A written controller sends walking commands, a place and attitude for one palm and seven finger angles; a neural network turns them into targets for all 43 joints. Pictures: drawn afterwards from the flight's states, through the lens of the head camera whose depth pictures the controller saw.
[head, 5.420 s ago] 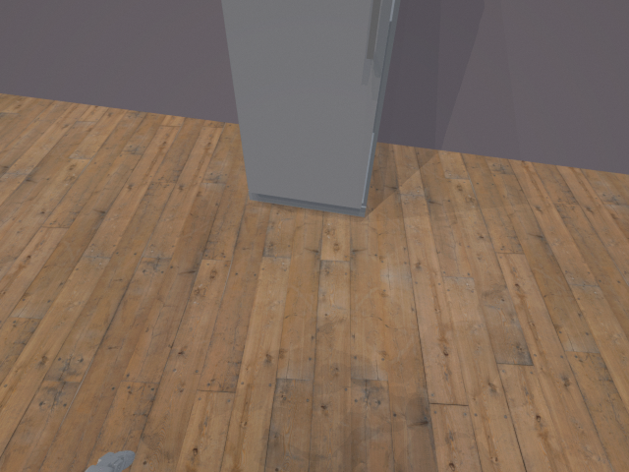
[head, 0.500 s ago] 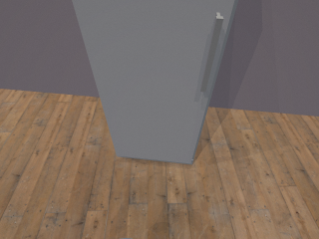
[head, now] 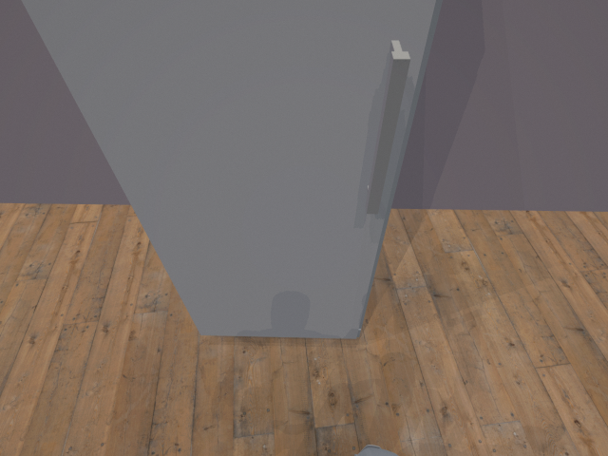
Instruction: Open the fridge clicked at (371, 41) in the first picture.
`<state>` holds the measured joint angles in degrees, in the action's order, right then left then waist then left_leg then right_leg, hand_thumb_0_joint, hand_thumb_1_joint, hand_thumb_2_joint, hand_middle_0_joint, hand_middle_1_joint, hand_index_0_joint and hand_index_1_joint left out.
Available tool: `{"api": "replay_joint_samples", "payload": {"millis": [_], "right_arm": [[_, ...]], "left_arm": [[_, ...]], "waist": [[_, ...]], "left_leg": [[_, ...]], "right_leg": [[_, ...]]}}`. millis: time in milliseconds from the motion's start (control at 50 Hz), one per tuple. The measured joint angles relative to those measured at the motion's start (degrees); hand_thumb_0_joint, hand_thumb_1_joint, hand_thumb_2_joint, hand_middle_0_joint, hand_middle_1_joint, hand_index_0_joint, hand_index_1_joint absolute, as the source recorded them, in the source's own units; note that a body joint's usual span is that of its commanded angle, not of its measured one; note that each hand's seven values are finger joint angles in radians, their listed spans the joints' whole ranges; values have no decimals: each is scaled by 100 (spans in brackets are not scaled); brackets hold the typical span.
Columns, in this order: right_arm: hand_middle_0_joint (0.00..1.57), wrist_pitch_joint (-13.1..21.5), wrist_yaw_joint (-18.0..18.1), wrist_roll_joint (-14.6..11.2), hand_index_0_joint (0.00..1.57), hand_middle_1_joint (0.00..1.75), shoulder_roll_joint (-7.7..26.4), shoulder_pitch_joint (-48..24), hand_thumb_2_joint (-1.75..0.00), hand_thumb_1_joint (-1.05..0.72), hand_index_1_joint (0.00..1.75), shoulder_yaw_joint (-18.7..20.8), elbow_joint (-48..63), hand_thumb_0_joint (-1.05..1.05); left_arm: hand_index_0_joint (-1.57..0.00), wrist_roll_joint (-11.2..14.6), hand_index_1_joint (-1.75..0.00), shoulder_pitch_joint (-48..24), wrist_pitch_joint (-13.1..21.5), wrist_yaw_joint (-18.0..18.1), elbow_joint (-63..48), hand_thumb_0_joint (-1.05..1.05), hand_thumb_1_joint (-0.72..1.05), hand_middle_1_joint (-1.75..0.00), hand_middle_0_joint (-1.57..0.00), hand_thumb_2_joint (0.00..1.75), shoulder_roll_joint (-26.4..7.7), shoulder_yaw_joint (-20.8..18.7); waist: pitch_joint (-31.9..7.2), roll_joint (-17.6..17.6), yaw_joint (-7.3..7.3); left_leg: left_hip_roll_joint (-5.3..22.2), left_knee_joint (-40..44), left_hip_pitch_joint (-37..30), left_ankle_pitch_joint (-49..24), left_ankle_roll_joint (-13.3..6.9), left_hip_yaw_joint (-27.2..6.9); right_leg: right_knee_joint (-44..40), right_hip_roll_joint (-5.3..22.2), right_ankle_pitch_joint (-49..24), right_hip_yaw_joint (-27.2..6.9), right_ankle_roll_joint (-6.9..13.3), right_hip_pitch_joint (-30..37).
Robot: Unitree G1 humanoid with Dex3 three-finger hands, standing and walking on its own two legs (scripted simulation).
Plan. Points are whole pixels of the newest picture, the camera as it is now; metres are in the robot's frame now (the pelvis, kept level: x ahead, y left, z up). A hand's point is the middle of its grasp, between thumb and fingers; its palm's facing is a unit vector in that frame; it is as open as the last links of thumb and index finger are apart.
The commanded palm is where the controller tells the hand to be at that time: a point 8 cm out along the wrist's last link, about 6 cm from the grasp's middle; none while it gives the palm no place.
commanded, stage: take the last steps up to it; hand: right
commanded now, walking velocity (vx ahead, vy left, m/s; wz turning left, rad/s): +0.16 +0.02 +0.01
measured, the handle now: (382, 139) +0.54 -0.10 +0.13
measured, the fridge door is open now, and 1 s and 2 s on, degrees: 0 0 0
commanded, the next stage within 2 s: come to a stop and stand still in 0.02 s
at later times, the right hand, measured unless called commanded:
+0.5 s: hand out of the picture +0.14 -0.21 -0.17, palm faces -0.01 +0.98 -0.21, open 7.4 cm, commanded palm none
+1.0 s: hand out of the picture +0.05 -0.13 -0.17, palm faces +0.03 +0.98 -0.20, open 7.2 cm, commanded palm none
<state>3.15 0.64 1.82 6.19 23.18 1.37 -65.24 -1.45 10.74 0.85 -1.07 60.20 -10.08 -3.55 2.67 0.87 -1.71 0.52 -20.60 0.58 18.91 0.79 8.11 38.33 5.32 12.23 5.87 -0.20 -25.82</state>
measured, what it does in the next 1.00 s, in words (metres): steps on the spot: right foot, then left foot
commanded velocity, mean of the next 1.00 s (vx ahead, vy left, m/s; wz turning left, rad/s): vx -0.06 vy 0.05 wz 0.00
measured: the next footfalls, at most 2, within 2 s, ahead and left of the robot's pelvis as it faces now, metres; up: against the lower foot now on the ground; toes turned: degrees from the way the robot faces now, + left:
right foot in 0.04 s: +0.14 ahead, -0.11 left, +0.00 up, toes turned -8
left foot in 0.64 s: +0.07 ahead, +0.14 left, +0.00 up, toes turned +6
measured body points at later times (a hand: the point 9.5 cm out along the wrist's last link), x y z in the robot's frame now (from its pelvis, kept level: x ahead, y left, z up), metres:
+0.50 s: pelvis +0.06 -0.02 +0.01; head +0.08 -0.04 +0.46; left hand +0.08 +0.22 -0.14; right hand +0.14 -0.26 -0.15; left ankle +0.05 +0.13 -0.67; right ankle +0.10 -0.10 -0.74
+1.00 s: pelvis +0.02 +0.04 +0.00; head +0.02 +0.04 +0.45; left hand +0.01 +0.26 -0.16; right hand +0.05 -0.19 -0.15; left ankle +0.03 +0.14 -0.74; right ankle +0.00 -0.09 -0.74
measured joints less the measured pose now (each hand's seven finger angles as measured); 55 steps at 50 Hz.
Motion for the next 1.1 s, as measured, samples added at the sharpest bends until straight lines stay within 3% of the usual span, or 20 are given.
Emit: {"api": "replay_joint_samples", "payload": {"millis": [40, 100, 140, 180, 280, 460, 560, 620, 640, 700, 780, 820, 920, 1000, 1100], "right_arm": [[20, -39, 9, -17, 20, 30, 14, 117, -90, -90, 30, 15, -62, 0], [20, -187, 21, -62, 20, 30, 92, 12, -90, -90, 30, 31, -147, 1], [20, -244, 21, -49, 20, 30, 142, -120, -90, -90, 30, 49, -153, 1], [20, -271, 28, -47, 20, 30, 205, -307, -90, -91, 30, 76, -108, 1], [19, -413, 113, -51, 20, 30, 381, -808, -90, -91, 30, 136, 226, 1], [19, -735, 127, -20, 20, 30, 610, -1305, -90, -91, 30, 270, 687, 0], [19, -723, 112, -38, 20, 30, 514, -1397, -90, -91, 30, 207, 787, 0], [19, -609, 102, -41, 20, 30, 435, -1349, -90, -91, 30, 150, 818, 0], [19, -547, 111, -26, 20, 30, 413, -1313, -90, -91, 30, 133, 809, 0], [19, -483, 116, -13, 20, 30, 211, -1233, -90, -91, 30, 20, 701, 0], [20, -464, 152, -32, 21, 30, 180, -1095, -90, -93, 30, 28, 605, 0], [20, -452, 147, -35, 21, 30, 188, -1065, -90, -93, 30, 35, 554, 0], [20, -389, 141, -87, 21, 30, 205, -1047, -90, -93, 30, 35, 424, 1], [20, -396, 136, -134, 21, 30, 300, -1012, -90, -94, 30, 36, 248, 1], [20, -403, 92, -130, 20, 30, 230, -825, -90, -93, 30, -51, 31, 1]], "left_arm": [[-19, -14, -30, -98, 107, 9, -70, 1, 93, -30, -20, 89, 22, 39], [-20, -24, -30, -243, 248, 90, -165, 1, 92, -30, -20, 89, 143, 107], [-20, -10, -30, -231, 270, 155, -183, 1, 92, -30, -20, 89, 220, 152], [-20, 51, -30, -177, 304, 274, -198, -1, 93, -30, -20, 89, 264, 105], [-20, 59, -30, -64, 177, 380, -57, -2, 96, -30, -20, 89, 188, 160], [-20, 12, -30, 177, -146, 379, 10, 0, 92, -30, -20, 89, 269, 119], [-20, -22, -30, 263, -207, 304, 7, 0, 91, -30, -20, 89, 206, 50], [-20, 2, -30, 358, -234, 247, 41, 1, 91, -30, -20, 89, 158, 12], [-20, 29, -30, 395, -246, 227, 58, 1, 91, -30, -20, 89, 145, 1], [-20, 63, -30, 438, -383, 202, 104, 1, 91, -30, -20, 89, 37, -28], [-20, 44, -30, 509, -454, 184, 198, 1, 91, -30, -20, 89, 51, -6], [-20, 49, -30, 541, -421, 189, 235, 1, 91, -30, -20, 89, 74, 16], [-19, 56, -30, 556, -269, 257, 338, 1, 91, -30, -20, 89, 134, 105], [-19, 40, -30, 481, -162, 297, 476, 1, 91, -30, -20, 89, 279, 226], [-20, 46, -30, 448, -150, 321, 528, 1, 92, -30, -20, 89, 236, 269]], "waist": [[25, -96, -38], [156, -310, -68], [167, -315, -40], [154, -323, 20], [91, -349, 92], [118, -302, 233], [187, -92, 345], [138, 7, 369], [105, 20, 358], [88, 270, 418], [-62, 266, 373], [-114, 242, 356], [-150, 195, 294], [-89, -90, 142], [-114, -82, 98]], "left_leg": [[101, -479, 56, 371, 106, -39], [276, -2593, 880, 1019, -11, -353], [280, -3749, 1473, 951, -41, -441], [338, -4121, 1913, 626, 14, -474], [361, -3594, 2389, 96, 221, -635], [167, -3726, 2487, 227, 313, -777], [215, -2640, 1934, 457, 225, -646], [234, -1391, 1345, -91, 157, -580], [235, -1044, 1198, -189, 32, -578], [111, -1027, 1186, -167, -132, -471], [30, -754, 1116, -351, -227, -419], [-26, -678, 1116, -411, -266, -371], [-155, -841, 1278, -373, -291, -214], [-79, -617, 1135, -545, -275, -303], [-66, -345, 972, -722, -251, -342]], "right_leg": [[-516, -116, -173, 91, 126, 359], [-245, -238, 144, 291, 435, 477], [-444, -259, 159, 381, 466, 728], [-809, -332, 50, 431, 485, 992], [-1427, -445, -182, 413, 518, 1373], [-1321, -261, -133, 400, 400, 1343], [-1150, -162, -157, 420, 282, 1116], [-903, -133, -118, 428, 163, 886], [-751, -120, -68, 437, 109, 785], [-208, -159, 929, 40, -12, 582], [648, -242, 1129, -274, -54, 499], [688, -224, 1099, -324, -78, 631], [-748, -179, 639, -397, -99, 1423], [-1121, -275, 416, -300, -94, 1650], [-1439, -309, 207, -255, -83, 1844]]}}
